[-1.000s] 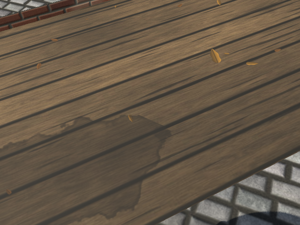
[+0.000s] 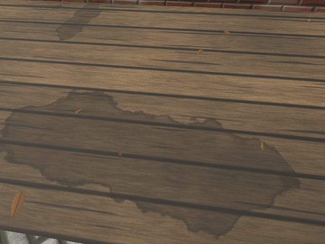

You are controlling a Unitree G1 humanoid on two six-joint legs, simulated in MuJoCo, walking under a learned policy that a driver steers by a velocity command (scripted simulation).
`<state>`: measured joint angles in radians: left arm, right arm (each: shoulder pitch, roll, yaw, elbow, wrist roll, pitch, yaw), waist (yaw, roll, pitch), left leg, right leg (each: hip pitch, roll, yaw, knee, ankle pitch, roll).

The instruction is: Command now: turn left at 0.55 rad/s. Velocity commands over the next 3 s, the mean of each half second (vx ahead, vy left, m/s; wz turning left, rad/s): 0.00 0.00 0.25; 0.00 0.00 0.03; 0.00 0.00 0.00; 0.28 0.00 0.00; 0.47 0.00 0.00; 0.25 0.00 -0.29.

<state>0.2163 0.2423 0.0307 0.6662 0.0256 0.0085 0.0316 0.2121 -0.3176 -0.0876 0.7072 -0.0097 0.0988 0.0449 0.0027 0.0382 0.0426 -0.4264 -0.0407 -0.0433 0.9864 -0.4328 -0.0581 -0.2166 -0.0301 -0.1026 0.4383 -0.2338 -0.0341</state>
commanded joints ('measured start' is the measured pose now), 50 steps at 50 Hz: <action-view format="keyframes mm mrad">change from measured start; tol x16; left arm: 1 41 183 56 -40 3 -7 -9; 50 44 64 -17 316 -15 -17 -3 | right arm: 1 -68 -39 5 -104 8 -12 3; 50 70 13 76 332 0 -94 -78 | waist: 1 39 -218 -82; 6 -28 -195 -101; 8 7 215 -142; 23 -6 82 -51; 27 -53 -157 -33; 50 -3 -40 -1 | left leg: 1 -14 3 63 -145 -53 17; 6 252 -26 107 -605 188 79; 8 499 368 -406 -728 520 167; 9 332 421 -386 -671 739 301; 14 321 211 -136 -668 786 243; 27 166 58 -104 -641 242 133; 50 263 94 -105 -677 325 107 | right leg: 1 144 -239 148 -63 438 -170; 6 38 -208 100 69 414 -105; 7 -74 -173 62 159 248 -39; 8 -306 -56 -33 373 -283 52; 9 -283 -13 78 448 -391 53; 15 -197 1 101 476 -166 68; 22 -75 30 90 187 -175 46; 27 73 -116 261 -85 177 -23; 50 45 -60 211 -136 77 -26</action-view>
